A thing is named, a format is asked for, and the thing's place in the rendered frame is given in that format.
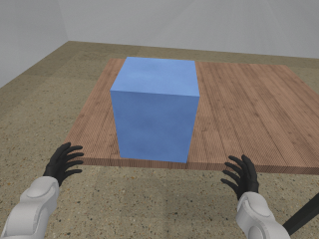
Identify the carton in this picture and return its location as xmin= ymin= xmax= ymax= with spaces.
xmin=110 ymin=57 xmax=200 ymax=163

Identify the right robot hand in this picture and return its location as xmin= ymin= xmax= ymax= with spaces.
xmin=220 ymin=154 xmax=259 ymax=201

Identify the right robot forearm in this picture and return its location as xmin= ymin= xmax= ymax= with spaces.
xmin=235 ymin=191 xmax=291 ymax=239

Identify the table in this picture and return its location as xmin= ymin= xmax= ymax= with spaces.
xmin=63 ymin=58 xmax=319 ymax=236

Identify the left robot forearm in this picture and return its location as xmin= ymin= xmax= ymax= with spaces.
xmin=0 ymin=176 xmax=60 ymax=239

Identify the left robot hand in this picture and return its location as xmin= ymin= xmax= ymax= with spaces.
xmin=43 ymin=142 xmax=84 ymax=187

